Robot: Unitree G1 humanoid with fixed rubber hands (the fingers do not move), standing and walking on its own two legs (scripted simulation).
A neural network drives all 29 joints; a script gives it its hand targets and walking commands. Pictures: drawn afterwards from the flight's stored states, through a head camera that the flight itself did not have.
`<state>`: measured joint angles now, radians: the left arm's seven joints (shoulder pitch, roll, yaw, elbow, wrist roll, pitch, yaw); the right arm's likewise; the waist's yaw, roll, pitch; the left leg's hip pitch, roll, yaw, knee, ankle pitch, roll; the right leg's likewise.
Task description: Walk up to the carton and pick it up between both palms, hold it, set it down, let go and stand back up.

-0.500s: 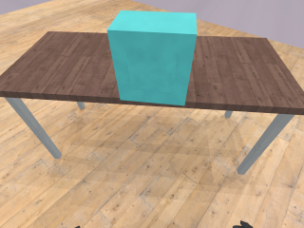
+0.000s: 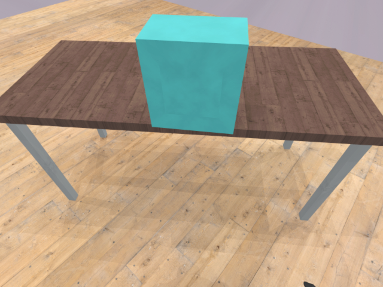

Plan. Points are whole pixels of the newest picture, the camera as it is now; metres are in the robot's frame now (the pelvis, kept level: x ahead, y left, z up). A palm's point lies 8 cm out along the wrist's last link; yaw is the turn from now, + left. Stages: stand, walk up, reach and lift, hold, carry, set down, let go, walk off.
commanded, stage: stand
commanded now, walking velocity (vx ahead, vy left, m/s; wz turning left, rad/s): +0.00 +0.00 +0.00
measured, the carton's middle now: (195, 77) +0.69 -0.01 +0.08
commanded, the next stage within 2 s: none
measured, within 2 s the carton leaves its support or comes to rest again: neither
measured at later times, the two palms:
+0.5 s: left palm out of the picture +0.09 +0.25 -0.11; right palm out of the picture +0.08 -0.25 -0.10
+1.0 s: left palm out of the picture +0.07 +0.25 -0.11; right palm out of the picture +0.06 -0.25 -0.11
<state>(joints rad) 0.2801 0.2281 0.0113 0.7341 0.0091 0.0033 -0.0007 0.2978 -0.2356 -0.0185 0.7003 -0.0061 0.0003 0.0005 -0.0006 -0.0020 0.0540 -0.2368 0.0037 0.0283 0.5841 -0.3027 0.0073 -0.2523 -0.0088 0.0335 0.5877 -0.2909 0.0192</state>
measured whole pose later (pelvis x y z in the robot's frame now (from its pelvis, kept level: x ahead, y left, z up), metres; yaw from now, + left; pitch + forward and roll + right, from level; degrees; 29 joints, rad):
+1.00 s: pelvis +0.00 +0.00 +0.00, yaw -1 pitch -3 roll +0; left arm 0.30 0.24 0.01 0.79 0.01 0.00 0.01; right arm 0.33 -0.25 -0.01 0.76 0.00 0.00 -0.01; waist 0.00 0.00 0.05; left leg -0.21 0.01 0.04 0.55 -0.28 0.01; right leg -0.23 -0.01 0.05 0.55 -0.27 0.02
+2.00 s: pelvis +0.01 +0.00 +0.01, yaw +0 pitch -2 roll +0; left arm 0.29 0.23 0.00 0.88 0.00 0.00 0.02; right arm 0.31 -0.24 -0.01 0.85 0.00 0.00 -0.02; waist 0.00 0.00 0.05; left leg -0.19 0.00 0.02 0.50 -0.27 0.01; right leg -0.21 -0.01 0.04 0.51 -0.26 0.02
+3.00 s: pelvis +0.01 +0.00 +0.01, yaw +0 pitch -3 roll +0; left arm 0.30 0.21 0.00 0.99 0.00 0.00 0.03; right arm 0.33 -0.22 0.00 0.96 0.00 0.00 -0.03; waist 0.00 -0.01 0.05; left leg -0.16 0.00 0.02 0.46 -0.26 0.00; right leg -0.18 -0.01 0.04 0.47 -0.24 0.03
